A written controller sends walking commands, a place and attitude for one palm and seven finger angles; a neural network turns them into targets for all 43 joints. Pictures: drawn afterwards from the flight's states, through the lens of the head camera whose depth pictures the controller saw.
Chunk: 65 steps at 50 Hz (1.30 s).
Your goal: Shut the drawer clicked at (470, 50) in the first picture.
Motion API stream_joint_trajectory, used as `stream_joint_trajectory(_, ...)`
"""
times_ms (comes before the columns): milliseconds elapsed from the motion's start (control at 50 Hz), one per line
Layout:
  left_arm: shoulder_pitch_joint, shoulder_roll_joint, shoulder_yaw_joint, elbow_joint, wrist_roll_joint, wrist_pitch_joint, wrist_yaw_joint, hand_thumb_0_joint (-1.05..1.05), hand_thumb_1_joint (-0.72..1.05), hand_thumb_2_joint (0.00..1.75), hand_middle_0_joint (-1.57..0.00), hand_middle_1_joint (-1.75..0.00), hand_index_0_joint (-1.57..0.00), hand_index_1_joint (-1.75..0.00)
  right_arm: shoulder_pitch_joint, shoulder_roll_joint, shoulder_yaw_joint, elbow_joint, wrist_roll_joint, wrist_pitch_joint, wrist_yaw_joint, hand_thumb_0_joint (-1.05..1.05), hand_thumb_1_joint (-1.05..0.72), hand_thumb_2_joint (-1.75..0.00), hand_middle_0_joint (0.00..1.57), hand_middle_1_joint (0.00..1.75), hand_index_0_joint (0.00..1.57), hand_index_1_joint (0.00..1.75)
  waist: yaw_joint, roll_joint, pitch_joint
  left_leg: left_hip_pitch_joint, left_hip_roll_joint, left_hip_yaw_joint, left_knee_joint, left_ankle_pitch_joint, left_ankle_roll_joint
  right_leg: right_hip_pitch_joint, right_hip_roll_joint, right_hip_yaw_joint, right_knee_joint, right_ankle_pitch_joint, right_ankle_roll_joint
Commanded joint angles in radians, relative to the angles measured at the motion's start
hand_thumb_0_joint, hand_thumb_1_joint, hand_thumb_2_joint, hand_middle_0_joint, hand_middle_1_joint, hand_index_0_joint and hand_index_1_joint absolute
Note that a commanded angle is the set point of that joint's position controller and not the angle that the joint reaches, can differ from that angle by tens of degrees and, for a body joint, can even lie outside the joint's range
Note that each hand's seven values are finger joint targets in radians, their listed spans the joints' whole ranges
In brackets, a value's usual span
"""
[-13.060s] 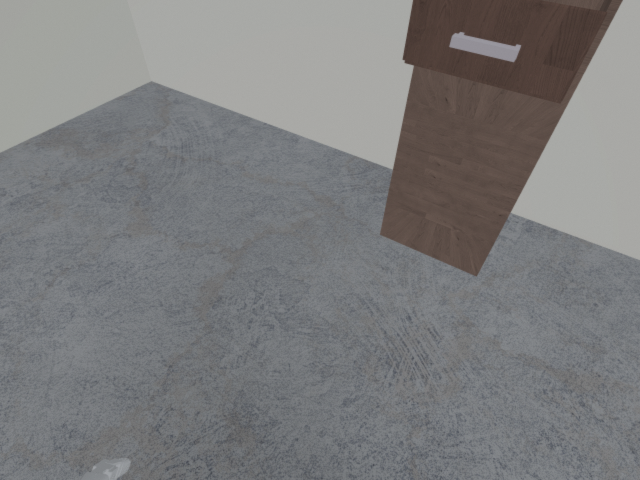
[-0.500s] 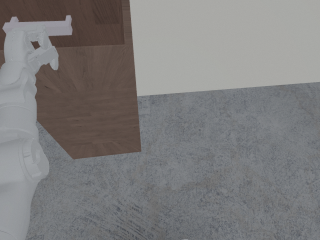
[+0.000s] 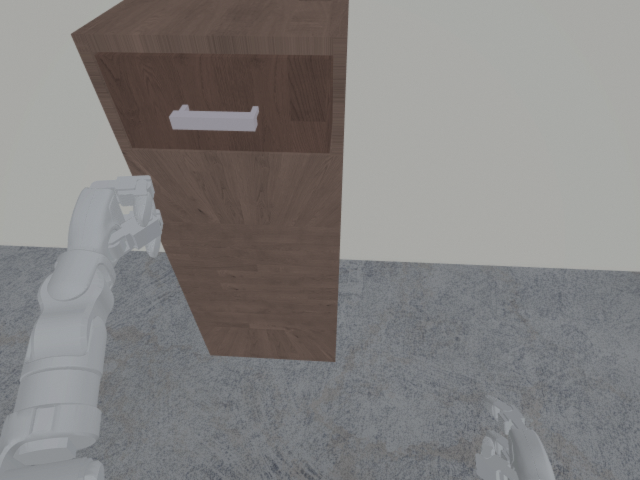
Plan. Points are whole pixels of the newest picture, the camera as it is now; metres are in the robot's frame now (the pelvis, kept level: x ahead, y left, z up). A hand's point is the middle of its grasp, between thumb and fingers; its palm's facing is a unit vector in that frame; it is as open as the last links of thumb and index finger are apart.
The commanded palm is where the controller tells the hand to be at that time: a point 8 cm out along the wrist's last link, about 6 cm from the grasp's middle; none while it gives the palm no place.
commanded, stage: draw the hand back to the body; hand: left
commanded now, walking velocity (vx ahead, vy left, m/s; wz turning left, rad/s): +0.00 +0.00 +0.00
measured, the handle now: (216, 115) +0.64 +0.23 +0.16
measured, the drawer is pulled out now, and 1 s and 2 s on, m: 0.00 0.00 0.00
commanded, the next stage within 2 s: step back with the hand held close in 0.80 s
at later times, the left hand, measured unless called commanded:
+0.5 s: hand (88, 341) +0.20 +0.23 +0.17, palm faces +0.37 -0.87 -0.32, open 3.2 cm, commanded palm +0.14 +0.27 +0.18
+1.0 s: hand (47, 377) +0.16 +0.24 +0.17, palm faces +0.43 -0.82 -0.38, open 3.2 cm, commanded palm +0.11 +0.28 +0.18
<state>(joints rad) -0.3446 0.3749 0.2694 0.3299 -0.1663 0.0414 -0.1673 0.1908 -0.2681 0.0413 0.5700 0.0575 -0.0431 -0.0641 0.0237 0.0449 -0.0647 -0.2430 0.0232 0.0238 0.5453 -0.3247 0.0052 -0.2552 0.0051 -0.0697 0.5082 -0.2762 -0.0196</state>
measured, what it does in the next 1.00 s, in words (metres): stands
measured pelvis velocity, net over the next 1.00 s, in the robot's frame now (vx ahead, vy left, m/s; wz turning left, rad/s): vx -0.02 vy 0.00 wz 0.01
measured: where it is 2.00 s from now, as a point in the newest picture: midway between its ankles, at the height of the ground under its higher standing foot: outside the picture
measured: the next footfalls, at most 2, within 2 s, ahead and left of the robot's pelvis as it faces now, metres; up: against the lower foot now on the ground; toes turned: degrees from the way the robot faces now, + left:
right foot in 1.94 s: -0.22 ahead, -0.09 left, +0.00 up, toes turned +1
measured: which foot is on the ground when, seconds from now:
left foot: down 0.00-1.00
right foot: down 0.00-1.00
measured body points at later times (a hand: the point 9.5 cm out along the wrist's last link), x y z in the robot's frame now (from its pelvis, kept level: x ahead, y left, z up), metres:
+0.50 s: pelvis -0.02 +0.00 +0.01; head -0.05 -0.03 +0.46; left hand +0.17 +0.28 +0.18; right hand +0.15 -0.23 -0.08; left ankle -0.02 +0.11 -0.73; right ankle -0.01 -0.11 -0.73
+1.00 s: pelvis -0.02 +0.00 +0.01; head -0.05 -0.02 +0.46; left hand +0.13 +0.29 +0.19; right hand +0.17 -0.21 -0.06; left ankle -0.02 +0.11 -0.73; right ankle -0.01 -0.11 -0.73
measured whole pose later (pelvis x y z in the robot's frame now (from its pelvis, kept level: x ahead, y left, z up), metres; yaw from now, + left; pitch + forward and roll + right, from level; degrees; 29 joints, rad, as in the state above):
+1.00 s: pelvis -0.02 +0.00 +0.01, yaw +0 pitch -5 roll -1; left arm 0.49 0.31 0.30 -0.43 -0.03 -0.16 0.10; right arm 0.19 -0.20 0.04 0.62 -0.01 -0.12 -0.08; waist 0.06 0.06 0.02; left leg -0.09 0.02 0.02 0.42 -0.24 0.00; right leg -0.08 0.01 -0.08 0.35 -0.18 -0.02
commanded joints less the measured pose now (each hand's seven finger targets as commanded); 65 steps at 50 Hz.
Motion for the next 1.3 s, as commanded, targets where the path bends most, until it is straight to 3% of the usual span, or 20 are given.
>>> stream_joint_trajectory(0,-0.211,0.107,-0.035,-0.342,0.045,-0.117,0.151,0.0,0.9,0.9,-1.4,-1.6,-1.4,-1.6,-0.088,-0.099,-0.032,-0.113,-0.012,-0.056,-0.008,0.0,-0.9,-0.9,0.2,0.3,0.2,0.3,-0.018,0.001,-0.102,0.098,-0.005,-0.019,-0.129,0.231,0.021,0.086,-0.008,0.039,-0.11,0.2,-0.01)
stream_joint_trajectory(60,-0.179,0.151,0.007,-0.432,0.067,-0.146,0.203,0.0,0.9,0.9,-1.4,-1.6,-1.4,-1.6,-0.112,-0.094,-0.028,-0.102,-0.022,-0.056,-0.017,0.0,-0.9,-0.9,0.2,0.3,0.2,0.3,-0.011,-0.016,-0.119,0.121,-0.007,-0.017,-0.162,0.208,0.023,0.134,-0.008,0.045,-0.138,0.173,-0.006)
stream_joint_trajectory(120,-0.116,0.177,0.039,-0.522,0.082,-0.172,0.235,0.0,0.9,0.9,-1.4,-1.6,-1.4,-1.6,-0.139,-0.085,-0.025,-0.092,-0.033,-0.064,-0.025,0.0,-0.9,-0.9,0.2,0.3,0.2,0.3,0.001,0.027,-0.114,0.147,-0.008,-0.019,-0.193,0.201,0.021,0.166,-0.007,0.049,-0.166,0.151,-0.008)
stream_joint_trajectory(180,-0.017,0.157,0.045,-0.613,0.094,-0.195,0.255,0.0,0.9,0.9,-1.4,-1.6,-1.4,-1.6,-0.152,-0.069,-0.022,-0.09,-0.044,-0.074,-0.028,0.0,-0.9,-0.9,0.2,0.3,0.2,0.3,0.014,0.075,-0.117,0.172,-0.012,-0.021,-0.21,0.239,0.016,0.207,-0.006,0.043,-0.172,0.184,-0.012)
stream_joint_trajectory(340,0.376,0.097,0.055,-0.685,0.089,-0.207,0.251,0.0,0.9,0.9,-1.4,-1.6,-1.4,-1.6,-0.173,-0.061,-0.033,-0.087,-0.055,-0.077,-0.017,0.0,-0.9,-0.9,0.2,0.3,0.2,0.3,0.034,-0.036,0.019,0.142,-0.007,-0.017,-0.233,0.212,0.023,0.205,-0.006,0.048,-0.227,0.128,-0.002)
stream_joint_trajectory(420,0.501,0.106,0.083,-0.79,0.096,-0.222,0.252,0.0,0.9,0.9,-1.4,-1.6,-1.4,-1.6,-0.183,-0.06,-0.044,-0.09,-0.062,-0.084,-0.013,0.0,-0.9,-0.9,0.2,0.3,0.2,0.3,0.041,-0.02,0.032,0.147,-0.009,-0.014,-0.228,0.184,0.023,0.191,-0.009,0.057,-0.248,0.078,-0.001)
stream_joint_trajectory(540,0.696,0.118,0.115,-0.986,0.109,-0.245,0.272,0.0,0.9,0.9,-1.4,-1.6,-1.4,-1.6,-0.169,-0.05,-0.051,-0.106,-0.068,-0.118,-0.017,0.0,-0.9,-0.9,0.2,0.3,0.2,0.3,0.045,0.052,0.022,0.155,-0.011,-0.013,-0.214,0.189,0.018,0.188,-0.012,0.06,-0.244,0.083,-0.001)
stream_joint_trajectory(600,0.815,0.11,0.124,-1.018,0.114,-0.241,0.279,0.0,0.9,0.9,-1.4,-1.6,-1.4,-1.6,-0.154,-0.046,-0.053,-0.11,-0.069,-0.132,-0.021,0.0,-0.9,-0.9,0.2,0.3,0.2,0.3,0.05,0.026,0.045,0.146,-0.008,-0.015,-0.209,0.21,0.016,0.182,-0.005,0.054,-0.235,0.109,-0.001)
stream_joint_trajectory(660,0.729,0.084,0.091,-0.972,0.122,-0.235,0.283,0.0,0.9,0.9,-1.4,-1.6,-1.4,-1.6,-0.149,-0.049,-0.053,-0.091,-0.069,-0.14,-0.03,0.0,-0.9,-0.9,0.2,0.3,0.2,0.3,0.026,-0.019,0.139,0.136,-0.01,-0.016,-0.215,0.135,0.022,0.112,-0.005,0.058,-0.271,0.02,0.004)
stream_joint_trajectory(720,0.666,0.076,0.075,-0.938,0.129,-0.235,0.29,0.0,0.9,0.9,-1.4,-1.6,-1.4,-1.6,-0.143,-0.049,-0.054,-0.081,-0.065,-0.146,-0.039,0.0,-0.9,-0.9,0.2,0.3,0.2,0.3,0.016,-0.023,0.171,0.143,-0.014,-0.014,-0.218,0.078,0.026,0.077,-0.007,0.059,-0.293,-0.048,0.006)
stream_joint_trajectory(760,0.672,0.079,0.087,-0.933,0.129,-0.238,0.297,0.0,0.9,0.9,-1.4,-1.6,-1.4,-1.6,-0.14,-0.044,-0.052,-0.078,-0.068,-0.151,-0.043,0.0,-0.9,-0.9,0.2,0.3,0.2,0.3,0.028,0.014,0.132,0.149,-0.015,-0.017,-0.222,0.076,0.027,0.105,-0.013,0.057,-0.274,-0.041,0.003)
stream_joint_trajectory(840,0.719,0.087,0.102,-0.953,0.124,-0.239,0.297,0.0,0.9,0.9,-1.4,-1.6,-1.4,-1.6,-0.147,-0.04,-0.048,-0.085,-0.075,-0.155,-0.038,0.0,-0.9,-0.9,0.2,0.3,0.2,0.3,0.048,0.006,0.058,0.161,-0.013,-0.026,-0.223,0.139,0.025,0.173,-0.015,0.057,-0.247,0.025,0.0)
stream_joint_trajectory(900,0.727,0.096,0.11,-0.987,0.127,-0.236,0.296,0.0,0.9,0.9,-1.4,-1.6,-1.4,-1.6,-0.151,-0.039,-0.046,-0.086,-0.08,-0.158,-0.033,0.0,-0.9,-0.9,0.2,0.3,0.2,0.3,0.052,0.039,0.043,0.162,-0.012,-0.025,-0.214,0.205,0.019,0.198,-0.011,0.054,-0.23,0.106,-0.004)
stream_joint_trajectory(920,0.587,0.25,0.272,-1.049,0.126,-0.284,0.302,0.0,0.9,0.9,-1.4,-1.6,-1.4,-1.6,-0.119,-0.056,-0.028,-0.134,-0.063,-0.129,-0.024,0.0,-0.9,-0.9,0.2,0.3,0.2,0.3,0.006,0.079,0.172,0.051,-0.003,-0.051,-0.21,0.116,0.031,0.093,-0.046,0.124,-0.269,0.109,0.0)
stream_joint_trajectory(940,0.757,0.137,0.187,-0.963,0.126,-0.281,0.289,0.0,0.9,0.9,-1.4,-1.6,-1.4,-1.6,-0.12,-0.051,-0.044,-0.115,-0.071,-0.112,-0.024,0.0,-0.9,-0.9,0.2,0.3,0.2,0.3,0.003,-0.016,0.13,0.049,0.0,-0.061,-0.173,0.148,0.037,0.066,-0.066,0.117,-0.275,0.114,0.005)
stream_joint_trajectory(980,0.838,0.102,0.145,-0.962,0.129,-0.265,0.279,0.0,0.9,0.9,-1.4,-1.6,-1.4,-1.6,-0.121,-0.06,-0.054,-0.126,-0.071,-0.084,-0.014,0.0,-0.9,-0.9,0.2,0.3,0.2,0.3,-0.004,-0.068,0.099,0.083,0.001,-0.05,-0.14,0.221,0.035,0.04,-0.077,0.108,-0.273,0.162,0.006)
stream_joint_trajectory(1020,0.859,0.109,0.151,-1.001,0.129,-0.277,0.28,0.0,0.9,0.9,-1.4,-1.6,-1.4,-1.6,-0.124,-0.066,-0.06,-0.135,-0.075,-0.071,-0.017,0.0,-0.9,-0.9,0.2,0.3,0.2,0.3,-0.009,-0.013,0.041,0.068,0.006,-0.05,-0.136,0.3,0.03,0.075,-0.081,0.088,-0.223,0.259,0.005)
stream_joint_trajectory(1060,0.913,0.108,0.155,-0.995,0.123,-0.277,0.282,0.0,0.9,0.9,-1.4,-1.6,-1.4,-1.6,-0.114,-0.067,-0.068,-0.143,-0.069,-0.054,-0.016,0.0,-0.9,-0.9,0.2,0.3,0.2,0.3,-0.01,0.002,-0.023,0.069,0.022,-0.054,-0.132,0.383,0.027,0.106,-0.079,0.076,-0.173,0.326,0.011)
stream_joint_trajectory(1160,0.974,0.158,0.211,-1.07,0.114,-0.289,0.294,0.0,0.9,0.9,-1.4,-1.6,-1.4,-1.6,-0.112,-0.064,-0.084,-0.177,-0.056,-0.027,-0.021,0.0,-0.9,-0.9,0.2,0.3,0.2,0.3,-0.004,-0.006,-0.135,0.047,0.045,-0.069,-0.114,0.525,0.021,0.164,-0.072,0.06,-0.067,0.447,0.018)
stream_joint_trajectory(1280,0.998,0.16,0.218,-1.104,0.118,-0.296,0.304,0.0,0.9,0.9,-1.4,-1.6,-1.4,-1.6,-0.109,-0.065,-0.093,-0.198,-0.053,-0.022,-0.03,0.0,-0.9,-0.9,0.2,0.3,0.2,0.3,-0.005,0.021,-0.101,-0.052,0.072,-0.093,-0.139,0.459,0.029,0.141,-0.056,0.063,0.007,0.375,0.027)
